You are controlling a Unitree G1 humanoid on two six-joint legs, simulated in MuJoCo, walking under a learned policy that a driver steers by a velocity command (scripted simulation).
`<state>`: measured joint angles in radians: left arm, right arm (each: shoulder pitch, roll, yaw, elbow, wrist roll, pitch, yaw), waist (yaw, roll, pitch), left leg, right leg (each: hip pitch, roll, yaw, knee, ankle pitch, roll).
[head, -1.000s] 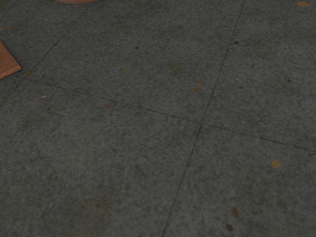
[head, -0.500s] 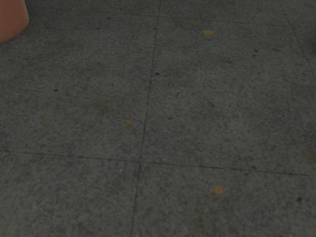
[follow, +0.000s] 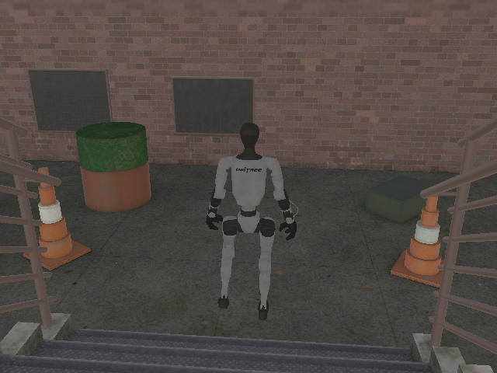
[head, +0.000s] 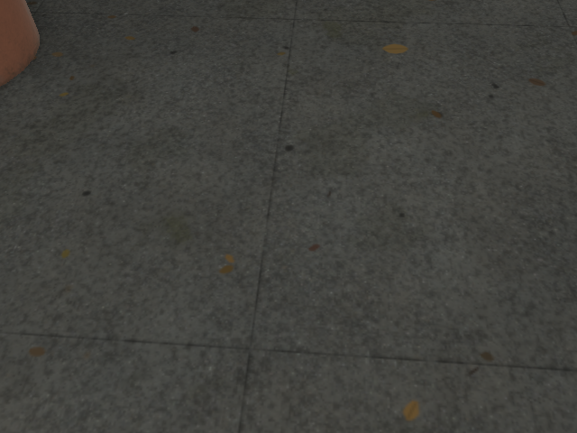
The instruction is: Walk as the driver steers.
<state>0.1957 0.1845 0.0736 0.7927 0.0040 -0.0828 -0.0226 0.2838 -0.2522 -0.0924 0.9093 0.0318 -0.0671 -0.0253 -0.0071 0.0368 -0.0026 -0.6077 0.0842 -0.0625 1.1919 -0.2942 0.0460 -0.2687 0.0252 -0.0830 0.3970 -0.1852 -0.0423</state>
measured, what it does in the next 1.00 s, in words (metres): walks ahead: left foot, then right foot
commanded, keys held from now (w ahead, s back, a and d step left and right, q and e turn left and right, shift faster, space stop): w+q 0.08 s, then w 0.44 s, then w+e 0.48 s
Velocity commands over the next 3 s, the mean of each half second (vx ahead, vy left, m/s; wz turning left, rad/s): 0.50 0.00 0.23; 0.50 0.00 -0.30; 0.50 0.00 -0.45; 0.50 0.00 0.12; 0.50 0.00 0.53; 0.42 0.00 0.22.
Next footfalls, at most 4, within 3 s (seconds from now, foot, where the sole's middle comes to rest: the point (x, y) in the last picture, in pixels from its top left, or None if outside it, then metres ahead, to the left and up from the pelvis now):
0.34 left None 0.34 0.17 -0.78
0.90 right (322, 353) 0.67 -0.04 -0.78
1.38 left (262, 256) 0.97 0.11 -0.78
1.86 right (369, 210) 1.13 -0.20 -0.78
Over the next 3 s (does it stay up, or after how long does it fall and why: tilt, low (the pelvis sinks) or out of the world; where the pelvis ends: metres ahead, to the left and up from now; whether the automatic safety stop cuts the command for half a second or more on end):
stays up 1.61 -0.05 -0.01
